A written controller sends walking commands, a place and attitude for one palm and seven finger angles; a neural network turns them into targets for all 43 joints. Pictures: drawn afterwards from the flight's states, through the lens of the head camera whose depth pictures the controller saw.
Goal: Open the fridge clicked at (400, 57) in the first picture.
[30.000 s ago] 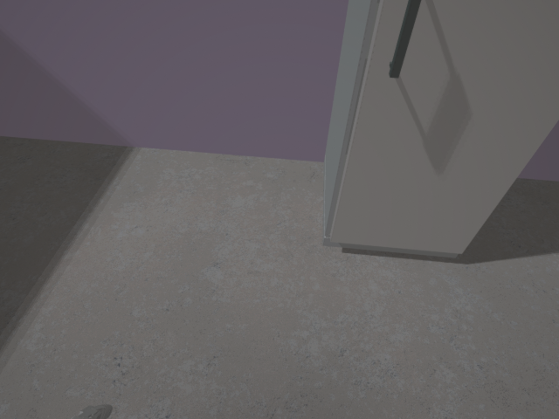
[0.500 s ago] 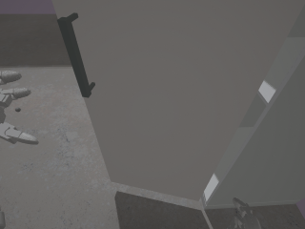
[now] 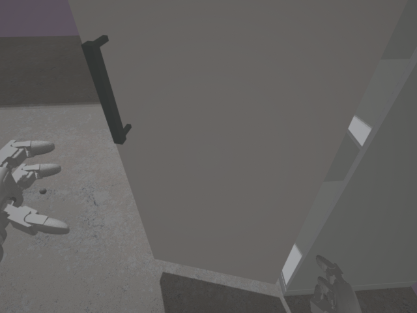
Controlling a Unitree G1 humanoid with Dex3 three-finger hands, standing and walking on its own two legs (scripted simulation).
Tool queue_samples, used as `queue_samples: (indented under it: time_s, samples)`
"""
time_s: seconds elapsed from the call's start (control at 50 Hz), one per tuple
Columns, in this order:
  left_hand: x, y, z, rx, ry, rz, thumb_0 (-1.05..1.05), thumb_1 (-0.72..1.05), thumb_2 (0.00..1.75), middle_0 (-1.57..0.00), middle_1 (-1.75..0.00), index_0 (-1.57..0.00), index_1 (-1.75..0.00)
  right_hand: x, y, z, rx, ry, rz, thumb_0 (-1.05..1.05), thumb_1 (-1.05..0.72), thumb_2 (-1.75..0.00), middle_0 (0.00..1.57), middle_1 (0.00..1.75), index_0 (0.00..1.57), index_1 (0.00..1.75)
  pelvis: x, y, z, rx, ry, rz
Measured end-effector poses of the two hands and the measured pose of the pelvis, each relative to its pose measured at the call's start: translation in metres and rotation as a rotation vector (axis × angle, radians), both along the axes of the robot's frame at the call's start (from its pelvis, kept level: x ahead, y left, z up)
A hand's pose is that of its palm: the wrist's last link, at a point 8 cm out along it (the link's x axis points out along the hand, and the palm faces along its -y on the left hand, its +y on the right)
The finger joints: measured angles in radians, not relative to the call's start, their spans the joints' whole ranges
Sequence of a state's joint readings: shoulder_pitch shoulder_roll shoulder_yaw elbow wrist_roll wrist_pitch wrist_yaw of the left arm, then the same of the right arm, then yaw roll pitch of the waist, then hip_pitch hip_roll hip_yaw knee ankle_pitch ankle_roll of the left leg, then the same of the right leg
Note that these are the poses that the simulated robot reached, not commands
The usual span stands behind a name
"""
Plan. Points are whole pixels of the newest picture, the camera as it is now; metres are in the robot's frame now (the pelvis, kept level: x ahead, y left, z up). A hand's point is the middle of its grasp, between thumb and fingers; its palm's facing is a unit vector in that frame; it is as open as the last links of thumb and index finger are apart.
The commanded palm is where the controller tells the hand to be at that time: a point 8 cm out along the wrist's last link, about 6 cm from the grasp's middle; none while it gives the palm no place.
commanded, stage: draw the hand back to the body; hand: left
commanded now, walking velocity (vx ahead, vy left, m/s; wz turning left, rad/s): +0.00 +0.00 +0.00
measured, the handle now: (112, 94) +0.47 +0.27 +0.21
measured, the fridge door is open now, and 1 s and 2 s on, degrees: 74 74 74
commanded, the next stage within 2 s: step back with the hand held close in 1.00 s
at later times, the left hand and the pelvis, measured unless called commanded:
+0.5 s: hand (62, 192) +0.24 +0.27 +0.16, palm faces +0.44 -0.83 -0.36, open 10.0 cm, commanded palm +0.18 +0.31 +0.18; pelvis +0.03 +0.01 +0.01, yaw -2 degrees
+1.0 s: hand (63, 201) +0.22 +0.26 +0.16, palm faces +0.44 -0.82 -0.36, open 7.4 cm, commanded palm +0.17 +0.29 +0.18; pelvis +0.03 +0.00 +0.01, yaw -2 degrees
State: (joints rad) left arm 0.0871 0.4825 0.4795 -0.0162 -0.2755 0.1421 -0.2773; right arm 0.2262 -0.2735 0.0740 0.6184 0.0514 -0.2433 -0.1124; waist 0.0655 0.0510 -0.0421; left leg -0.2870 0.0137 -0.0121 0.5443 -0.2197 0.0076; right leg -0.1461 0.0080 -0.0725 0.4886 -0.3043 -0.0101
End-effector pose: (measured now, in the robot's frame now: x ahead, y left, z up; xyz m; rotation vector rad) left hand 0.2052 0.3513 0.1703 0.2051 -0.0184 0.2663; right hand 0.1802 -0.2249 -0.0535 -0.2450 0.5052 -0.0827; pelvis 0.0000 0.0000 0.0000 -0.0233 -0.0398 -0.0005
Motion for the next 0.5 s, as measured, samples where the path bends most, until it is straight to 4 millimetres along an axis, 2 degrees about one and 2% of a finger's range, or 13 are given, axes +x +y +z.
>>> queue_samples:
  time_s: [0.08,0.18,0.32,0.5]
  samples:
    - [-0.011,-0.005,0.003,0.115,-0.067,0.156,-0.01,-0.35,0.29,-0.25,-1.04,-0.25,-1.03,0.000,0.006,-0.003,-0.010,0.030,0.022,0.01,-0.90,-0.90,0.20,0.30,0.20,0.30,-0.002,0.001,0.002,0.003,0.001,-0.003]
    - [-0.021,-0.015,0.014,0.184,-0.148,0.226,-0.01,-0.19,0.37,-0.25,-0.94,-0.24,-0.94,-0.002,0.013,-0.013,0.000,0.084,0.014,0.01,-0.90,-0.90,0.20,0.30,0.20,0.30,0.003,0.005,0.004,0.010,-0.004,-0.011]
    - [-0.015,-0.021,0.014,0.214,-0.147,0.237,0.00,0.05,0.48,-0.24,-0.80,-0.24,-0.80,-0.003,0.015,-0.023,0.024,0.152,-0.020,0.01,-0.90,-0.90,0.20,0.30,0.21,0.30,0.015,0.007,0.006,0.022,-0.017,-0.022]
    - [-0.009,-0.044,0.008,0.223,-0.111,0.159,0.01,0.37,0.64,-0.23,-0.61,-0.23,-0.61,0.007,0.005,-0.018,0.016,0.148,-0.048,0.01,-0.90,-0.90,0.20,0.30,0.20,0.30,0.027,0.006,0.007,0.026,-0.025,-0.036]
